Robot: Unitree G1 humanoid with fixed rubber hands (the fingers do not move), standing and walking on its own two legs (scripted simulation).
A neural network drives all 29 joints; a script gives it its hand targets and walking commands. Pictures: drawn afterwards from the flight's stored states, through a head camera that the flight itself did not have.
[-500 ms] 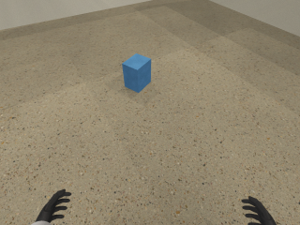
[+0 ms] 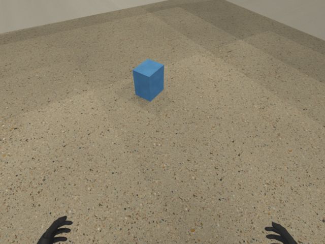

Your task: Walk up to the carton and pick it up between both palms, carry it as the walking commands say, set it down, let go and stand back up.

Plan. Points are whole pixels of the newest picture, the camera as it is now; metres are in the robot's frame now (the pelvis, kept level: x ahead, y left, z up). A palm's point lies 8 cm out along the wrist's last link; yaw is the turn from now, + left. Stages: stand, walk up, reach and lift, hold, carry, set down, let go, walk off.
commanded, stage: stand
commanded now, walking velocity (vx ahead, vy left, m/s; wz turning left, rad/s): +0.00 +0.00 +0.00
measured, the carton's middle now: (149, 80) +1.55 +0.18 -0.62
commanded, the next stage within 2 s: walk up in 1.30 s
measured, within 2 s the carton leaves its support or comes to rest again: neither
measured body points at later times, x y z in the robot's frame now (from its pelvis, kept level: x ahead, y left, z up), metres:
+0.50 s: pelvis +0.00 +0.00 +0.02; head +0.00 +0.00 +0.47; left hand +0.13 +0.31 -0.09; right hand +0.13 -0.31 -0.09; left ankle +0.01 +0.12 -0.72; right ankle +0.01 -0.12 -0.72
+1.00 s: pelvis +0.00 +0.00 +0.02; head +0.00 +0.00 +0.47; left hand +0.11 +0.31 -0.09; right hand +0.11 -0.32 -0.09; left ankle +0.01 +0.12 -0.72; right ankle +0.01 -0.12 -0.72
